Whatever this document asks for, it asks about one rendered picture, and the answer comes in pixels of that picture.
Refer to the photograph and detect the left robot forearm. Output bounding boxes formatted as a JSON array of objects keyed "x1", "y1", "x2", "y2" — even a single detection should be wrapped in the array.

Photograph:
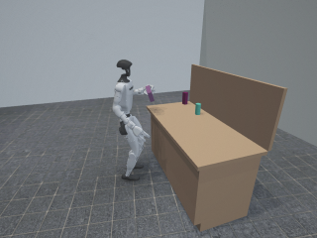
[{"x1": 133, "y1": 88, "x2": 144, "y2": 96}]

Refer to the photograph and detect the robot right upper arm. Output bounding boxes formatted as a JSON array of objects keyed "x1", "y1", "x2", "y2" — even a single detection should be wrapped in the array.
[{"x1": 112, "y1": 83, "x2": 125, "y2": 111}]

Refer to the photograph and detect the robot right thigh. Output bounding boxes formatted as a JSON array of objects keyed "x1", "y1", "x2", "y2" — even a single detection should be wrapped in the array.
[{"x1": 119, "y1": 122, "x2": 140, "y2": 158}]

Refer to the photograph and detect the robot right hand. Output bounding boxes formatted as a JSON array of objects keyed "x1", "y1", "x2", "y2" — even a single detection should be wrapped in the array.
[{"x1": 132, "y1": 126, "x2": 150, "y2": 142}]

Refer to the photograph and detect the right robot forearm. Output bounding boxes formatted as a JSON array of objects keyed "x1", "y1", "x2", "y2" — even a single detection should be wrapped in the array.
[{"x1": 113, "y1": 106, "x2": 136, "y2": 130}]

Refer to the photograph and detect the table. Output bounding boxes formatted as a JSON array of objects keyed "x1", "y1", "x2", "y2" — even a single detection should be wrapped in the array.
[{"x1": 147, "y1": 63, "x2": 288, "y2": 232}]

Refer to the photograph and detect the sponge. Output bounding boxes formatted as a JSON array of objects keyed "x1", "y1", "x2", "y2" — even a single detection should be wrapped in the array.
[{"x1": 146, "y1": 85, "x2": 155, "y2": 102}]

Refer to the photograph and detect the right robot shin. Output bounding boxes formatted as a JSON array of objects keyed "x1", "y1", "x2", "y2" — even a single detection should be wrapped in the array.
[{"x1": 125, "y1": 153, "x2": 139, "y2": 177}]

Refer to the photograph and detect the robot left hand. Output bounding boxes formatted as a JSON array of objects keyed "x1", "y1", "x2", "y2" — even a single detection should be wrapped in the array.
[{"x1": 143, "y1": 84, "x2": 156, "y2": 96}]

